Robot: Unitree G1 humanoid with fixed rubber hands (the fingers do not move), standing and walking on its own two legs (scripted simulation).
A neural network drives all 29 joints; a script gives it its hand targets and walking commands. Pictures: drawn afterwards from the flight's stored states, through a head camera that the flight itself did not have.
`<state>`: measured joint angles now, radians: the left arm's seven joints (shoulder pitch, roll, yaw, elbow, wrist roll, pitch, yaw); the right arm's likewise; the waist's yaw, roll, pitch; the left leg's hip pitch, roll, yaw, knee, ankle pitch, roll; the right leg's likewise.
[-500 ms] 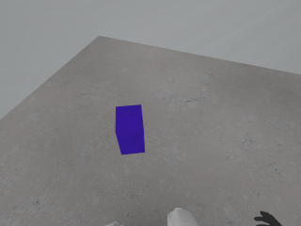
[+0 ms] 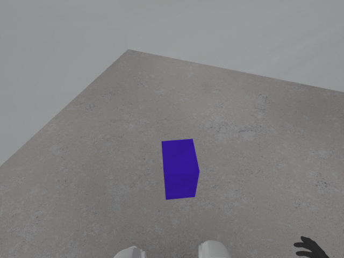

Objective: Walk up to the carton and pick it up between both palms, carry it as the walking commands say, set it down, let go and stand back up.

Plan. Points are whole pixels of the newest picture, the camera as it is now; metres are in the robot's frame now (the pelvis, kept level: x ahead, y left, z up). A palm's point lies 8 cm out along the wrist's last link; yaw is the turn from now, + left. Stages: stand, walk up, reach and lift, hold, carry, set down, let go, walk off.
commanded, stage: walk up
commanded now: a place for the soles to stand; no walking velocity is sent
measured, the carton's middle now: (178, 170) +0.66 -0.05 -0.56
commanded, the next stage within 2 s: none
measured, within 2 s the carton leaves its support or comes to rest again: neither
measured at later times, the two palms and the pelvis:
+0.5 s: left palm out of the picture +0.22 +0.43 -0.09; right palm (268, 224) +0.22 -0.24 -0.06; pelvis +0.12 +0.09 +0.02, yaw -3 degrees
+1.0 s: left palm (30, 212) +0.26 +0.35 -0.05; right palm (278, 210) +0.24 -0.26 -0.04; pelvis +0.13 +0.05 +0.06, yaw -3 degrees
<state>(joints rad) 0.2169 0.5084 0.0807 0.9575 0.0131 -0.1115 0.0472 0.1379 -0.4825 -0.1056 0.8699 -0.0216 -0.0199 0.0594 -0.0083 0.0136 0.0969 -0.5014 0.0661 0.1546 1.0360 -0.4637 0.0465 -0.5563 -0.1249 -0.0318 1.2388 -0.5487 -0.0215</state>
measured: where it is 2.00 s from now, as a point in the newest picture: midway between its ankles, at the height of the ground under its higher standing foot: outside the picture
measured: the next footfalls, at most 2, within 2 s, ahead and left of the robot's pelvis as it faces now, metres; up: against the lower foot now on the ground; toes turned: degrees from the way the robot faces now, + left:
right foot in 0.08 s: +0.13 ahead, -0.09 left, +0.00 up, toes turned -6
left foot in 0.30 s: +0.20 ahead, +0.18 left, +0.00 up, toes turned +3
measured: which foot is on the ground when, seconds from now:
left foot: down 0.00-0.10, up 0.12-0.28, down 0.30-1.00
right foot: up 0.00-0.06, down 0.08-0.32, up 0.34-0.60, down 0.62-1.00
